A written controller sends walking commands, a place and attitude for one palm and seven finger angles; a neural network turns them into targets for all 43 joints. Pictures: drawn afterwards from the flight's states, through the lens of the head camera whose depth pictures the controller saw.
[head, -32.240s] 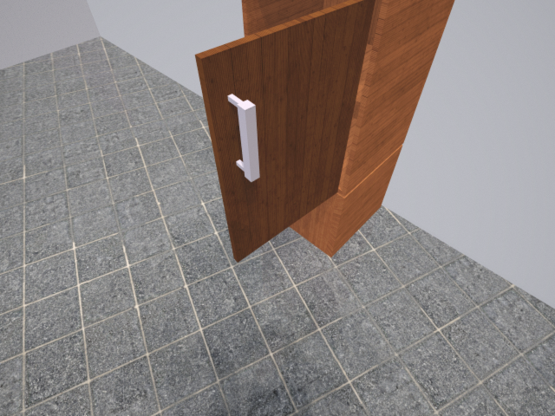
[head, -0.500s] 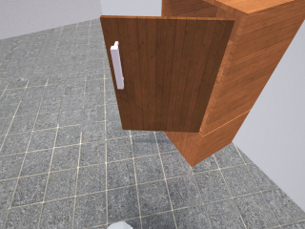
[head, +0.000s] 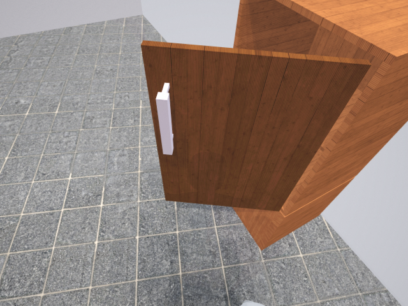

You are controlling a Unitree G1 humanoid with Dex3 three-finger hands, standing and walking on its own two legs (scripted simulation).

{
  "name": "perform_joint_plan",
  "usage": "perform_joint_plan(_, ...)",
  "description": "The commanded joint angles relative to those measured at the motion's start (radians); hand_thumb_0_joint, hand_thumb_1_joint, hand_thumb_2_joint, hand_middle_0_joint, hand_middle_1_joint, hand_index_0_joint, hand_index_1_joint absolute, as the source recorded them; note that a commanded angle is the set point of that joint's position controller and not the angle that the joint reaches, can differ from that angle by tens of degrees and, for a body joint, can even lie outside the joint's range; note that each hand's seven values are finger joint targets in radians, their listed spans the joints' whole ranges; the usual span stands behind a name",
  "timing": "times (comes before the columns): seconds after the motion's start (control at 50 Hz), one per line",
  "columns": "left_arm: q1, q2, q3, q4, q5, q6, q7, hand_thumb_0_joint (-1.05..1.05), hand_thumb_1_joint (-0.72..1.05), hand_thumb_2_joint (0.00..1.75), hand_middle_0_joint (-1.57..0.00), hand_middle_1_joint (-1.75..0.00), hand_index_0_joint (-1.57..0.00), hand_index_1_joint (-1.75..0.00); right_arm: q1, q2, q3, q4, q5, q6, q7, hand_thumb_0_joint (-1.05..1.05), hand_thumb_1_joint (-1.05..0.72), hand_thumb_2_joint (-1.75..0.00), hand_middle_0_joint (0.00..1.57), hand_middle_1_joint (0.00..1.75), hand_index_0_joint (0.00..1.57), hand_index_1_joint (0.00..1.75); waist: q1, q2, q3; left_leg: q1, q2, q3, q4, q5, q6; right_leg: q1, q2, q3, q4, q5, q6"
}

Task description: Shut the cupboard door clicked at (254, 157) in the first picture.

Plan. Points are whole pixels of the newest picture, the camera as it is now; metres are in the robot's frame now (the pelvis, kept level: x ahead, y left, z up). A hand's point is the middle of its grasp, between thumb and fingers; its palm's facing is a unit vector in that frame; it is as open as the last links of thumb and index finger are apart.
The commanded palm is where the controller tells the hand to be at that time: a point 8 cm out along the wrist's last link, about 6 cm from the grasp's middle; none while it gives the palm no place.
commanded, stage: come to a stop and stand still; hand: left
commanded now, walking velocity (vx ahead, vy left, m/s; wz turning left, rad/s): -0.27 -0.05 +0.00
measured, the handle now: (167, 120) +0.48 +0.12 +0.08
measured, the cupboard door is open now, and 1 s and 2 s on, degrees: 56 56 56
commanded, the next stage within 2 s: look again from close up in 0.96 s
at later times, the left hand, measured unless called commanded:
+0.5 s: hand out of the picture +0.07 +0.20 -0.18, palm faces +0.04 -0.97 -0.24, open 7.4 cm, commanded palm none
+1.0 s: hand out of the picture -0.01 +0.23 -0.17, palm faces -0.02 -0.97 -0.23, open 7.4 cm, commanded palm none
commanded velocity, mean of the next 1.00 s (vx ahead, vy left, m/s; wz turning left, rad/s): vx -0.06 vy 0.04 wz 0.00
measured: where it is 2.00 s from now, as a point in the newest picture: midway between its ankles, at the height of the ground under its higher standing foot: outside the picture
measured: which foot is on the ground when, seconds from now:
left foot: down 0.00-0.14, up 0.16-0.46, down 0.48-1.00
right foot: up 0.00-0.08, down 0.10-0.50, up 0.52-0.66, down 0.68-1.00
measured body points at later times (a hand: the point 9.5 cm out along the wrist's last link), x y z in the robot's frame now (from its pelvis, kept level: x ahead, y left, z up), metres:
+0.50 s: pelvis +0.00 +0.01 -0.02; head +0.02 +0.01 +0.43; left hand +0.07 +0.25 -0.17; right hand +0.08 -0.25 -0.15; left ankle -0.02 +0.12 -0.75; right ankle +0.06 -0.15 -0.74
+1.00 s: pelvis -0.04 +0.05 +0.00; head -0.04 +0.02 +0.44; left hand -0.01 +0.28 -0.15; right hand -0.05 -0.20 -0.17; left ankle -0.03 +0.12 -0.74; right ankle +0.02 -0.08 -0.74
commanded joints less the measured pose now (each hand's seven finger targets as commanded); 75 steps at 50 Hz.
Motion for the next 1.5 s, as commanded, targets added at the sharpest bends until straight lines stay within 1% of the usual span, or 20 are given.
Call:
perform_joint_plan(0.0,0.112,0.037,0.007,-0.012,-0.003,0.020,0.004,0.00,0.90,0.90,-0.20,-0.30,-0.20,-0.30,0.005,-0.149,-0.040,-0.038,0.003,0.013,-0.007,0.00,-0.90,-0.90,0.20,0.30,0.20,0.30,0.018,0.150,-0.045,-0.047,0.276,-0.158,-0.096,0.423,0.089,0.163,0.028,-0.028,-0.144,0.048,0.006)
perform_joint_plan(0.06,0.119,0.091,0.020,-0.032,0.003,0.010,0.008,0.00,0.90,0.90,-0.20,-0.30,-0.20,-0.30,0.011,-0.149,-0.055,-0.037,0.009,0.028,-0.003,0.00,-0.90,-0.90,0.20,0.30,0.20,0.30,0.034,0.097,-0.035,-0.052,0.220,-0.144,0.016,0.380,0.028,0.228,0.007,0.023,-0.320,0.301,-0.016)
perform_joint_plan(0.12,0.092,0.199,0.026,-0.046,0.006,-0.009,0.013,0.00,0.90,0.90,-0.20,-0.30,-0.20,-0.30,0.080,-0.073,-0.058,-0.044,0.023,0.050,0.012,0.00,-0.90,-0.90,0.20,0.30,0.20,0.30,-0.002,-0.135,-0.095,-0.115,-0.007,-0.025,0.349,-0.269,-0.080,0.255,-0.304,0.257,-0.406,0.857,-0.205)
perform_joint_plan(0.16,0.070,0.186,0.032,-0.054,0.005,-0.012,0.028,0.00,0.90,0.90,-0.20,-0.30,-0.20,-0.30,0.041,-0.071,-0.058,-0.053,0.021,0.072,0.005,0.00,-0.90,-0.90,0.20,0.30,0.20,0.30,0.017,-0.157,-0.123,-0.186,-0.008,-0.124,0.600,-0.421,-0.079,0.289,-0.321,0.289,-0.408,0.991,-0.265)
perform_joint_plan(0.26,0.020,0.179,0.041,-0.092,0.002,-0.007,0.040,0.00,0.90,0.90,-0.20,-0.30,-0.20,-0.30,-0.015,-0.097,-0.055,-0.073,0.020,0.073,0.017,0.00,-0.90,-0.90,0.20,0.30,0.20,0.30,0.024,-0.142,-0.177,-0.268,0.001,-0.159,0.668,-0.313,-0.113,0.384,-0.261,0.197,-0.391,0.892,-0.223)
perform_joint_plan(0.38,0.006,0.190,0.047,-0.101,0.014,-0.002,0.031,0.00,0.90,0.90,-0.20,-0.30,-0.20,-0.30,0.020,-0.079,-0.041,-0.072,0.023,0.054,0.026,0.00,-0.90,-0.90,0.20,0.30,0.20,0.30,0.012,-0.201,-0.178,-0.112,-0.010,-0.091,0.224,-0.217,-0.108,0.343,-0.207,0.177,-0.393,0.602,-0.182)
perform_joint_plan(0.4,0.018,0.229,0.039,-0.126,0.006,-0.019,0.080,0.00,0.90,0.90,-0.20,-0.30,-0.20,-0.30,0.044,-0.132,-0.060,-0.148,0.035,0.020,0.022,0.00,-0.90,-0.90,0.20,0.30,0.20,0.30,-0.047,-0.051,-0.383,-0.052,-0.027,-0.049,0.107,-0.180,-0.121,0.511,-0.226,0.238,-0.206,1.068,-0.142)
perform_joint_plan(0.42,0.033,0.224,0.030,-0.163,-0.007,-0.007,0.070,0.00,0.90,0.90,-0.20,-0.30,-0.20,-0.30,0.050,-0.113,-0.054,-0.171,0.027,0.017,0.020,0.00,-0.90,-0.90,0.20,0.30,0.20,0.30,-0.029,0.037,-0.365,0.000,-0.019,-0.071,-0.036,-0.040,-0.083,0.424,-0.167,0.134,-0.140,0.735,-0.103)
perform_joint_plan(0.44,0.025,0.140,0.013,-0.155,-0.019,0.002,0.062,0.00,0.90,0.90,-0.20,-0.30,-0.20,-0.30,0.026,-0.138,-0.050,-0.176,0.009,0.006,0.019,0.00,-0.90,-0.90,0.20,0.30,0.20,0.30,-0.019,0.250,-0.309,0.089,0.059,-0.107,-0.088,0.169,-0.070,0.294,-0.077,0.056,-0.103,0.424,-0.064)
perform_joint_plan(0.46,0.023,0.116,0.005,-0.160,-0.020,0.014,0.049,0.00,0.90,0.90,-0.20,-0.30,-0.20,-0.30,0.003,-0.195,-0.060,-0.198,0.002,0.015,0.016,0.00,-0.90,-0.90,0.20,0.30,0.20,0.30,-0.009,0.402,-0.205,0.058,0.199,-0.264,-0.067,0.365,-0.006,0.114,0.000,-0.021,-0.090,-0.018,-0.023)
perform_joint_plan(0.48,0.032,0.103,0.002,-0.169,-0.015,0.029,0.043,0.00,0.90,0.90,-0.20,-0.30,-0.20,-0.30,-0.034,-0.205,-0.062,-0.235,-0.008,0.031,0.015,0.00,-0.90,-0.90,0.20,0.30,0.20,0.30,0.003,0.365,-0.112,-0.021,0.259,-0.282,-0.065,0.396,0.066,0.040,0.031,-0.010,-0.021,-0.183,-0.020)
perform_joint_plan(0.5,0.025,0.082,0.003,-0.179,-0.010,0.035,0.037,0.00,0.90,0.90,-0.20,-0.30,-0.20,-0.30,-0.033,-0.188,-0.054,-0.252,-0.013,0.035,0.017,0.00,-0.90,-0.90,0.20,0.30,0.20,0.30,0.003,0.236,-0.029,-0.091,0.259,-0.253,-0.082,0.320,0.094,0.029,0.042,-0.018,0.028,-0.173,-0.024)
perform_joint_plan(0.54,0.018,0.088,-0.004,-0.158,0.003,0.042,0.030,0.00,0.90,0.90,-0.20,-0.30,-0.20,-0.30,-0.061,-0.156,-0.038,-0.242,-0.011,0.029,0.012,0.00,-0.90,-0.90,0.20,0.30,0.20,0.30,0.016,0.278,0.079,-0.229,0.212,-0.269,-0.126,0.169,0.077,0.040,0.046,0.033,0.093,-0.158,-0.028)
perform_joint_plan(0.56,0.036,0.089,-0.005,-0.160,0.000,0.034,0.024,0.00,0.90,0.90,-0.20,-0.30,-0.20,-0.30,-0.083,-0.153,-0.035,-0.257,-0.008,0.029,0.017,0.00,-0.90,-0.90,0.20,0.30,0.20,0.30,0.020,0.210,0.101,-0.256,0.207,-0.256,-0.126,0.103,0.082,0.060,0.040,0.032,0.058,-0.119,-0.030)
perform_joint_plan(0.62,0.124,0.088,-0.013,-0.138,0.000,0.006,0.015,0.00,0.90,0.90,-0.20,-0.30,-0.20,-0.30,-0.074,-0.162,-0.031,-0.259,0.002,0.026,0.020,0.00,-0.90,-0.90,0.20,0.30,0.20,0.30,0.048,-0.025,0.092,-0.226,0.143,-0.236,-0.064,-0.159,0.035,0.148,0.037,0.071,-0.288,0.034,-0.037)
perform_joint_plan(0.66,0.093,0.143,-0.016,-0.150,0.001,-0.020,0.014,0.00,0.90,0.90,-0.20,-0.30,-0.20,-0.30,0.005,-0.124,-0.024,-0.244,0.014,0.028,0.020,0.00,-0.90,-0.90,0.20,0.30,0.20,0.30,-0.011,-0.141,0.045,-0.103,0.030,-0.148,0.029,-0.201,-0.015,0.047,-0.088,0.281,-0.447,-0.047,-0.109)
perform_joint_plan(0.68,0.066,0.161,-0.016,-0.163,0.000,-0.018,0.012,0.00,0.90,0.90,-0.20,-0.30,-0.20,-0.30,0.044,-0.122,-0.024,-0.227,0.011,0.027,0.024,0.00,-0.90,-0.90,0.20,0.30,0.20,0.30,-0.043,-0.086,0.017,-0.001,0.008,-0.140,0.029,-0.174,-0.019,-0.031,-0.111,0.306,-0.480,-0.165,-0.137)
perform_joint_plan(0.72,0.022,0.165,-0.009,-0.175,-0.003,-0.019,0.013,0.00,0.90,0.90,-0.20,-0.30,-0.20,-0.30,0.091,-0.134,-0.028,-0.195,0.007,0.027,0.026,0.00,-0.90,-0.90,0.20,0.30,0.20,0.30,-0.058,-0.189,-0.001,0.055,0.029,-0.148,0.030,-0.162,-0.009,-0.087,-0.055,0.251,-0.487,-0.281,-0.107)
perform_joint_plan(0.84,0.104,0.113,-0.017,-0.148,-0.003,-0.015,0.013,0.00,0.90,0.90,-0.20,-0.30,-0.20,-0.30,0.049,-0.145,-0.021,-0.171,0.003,-0.004,0.024,0.00,-0.90,-0.90,0.20,0.30,0.20,0.30,0.005,0.085,-0.014,-0.113,0.120,-0.265,-0.211,-0.275,0.017,0.137,0.023,0.118,-0.349,0.002,-0.065)
perform_joint_plan(1.48,0.130,0.059,-0.046,0.016,-0.015,-0.043,0.021,0.00,0.90,0.90,-0.20,-0.30,-0.20,-0.30,0.116,-0.084,0.015,0.034,0.016,-0.020,0.005,0.00,-0.90,-0.90,0.20,0.30,0.20,0.30,-0.009,-0.005,-0.016,0.035,0.096,-0.164,-0.131,0.090,-0.017,0.228,-0.035,0.146,-0.441,0.259,-0.068)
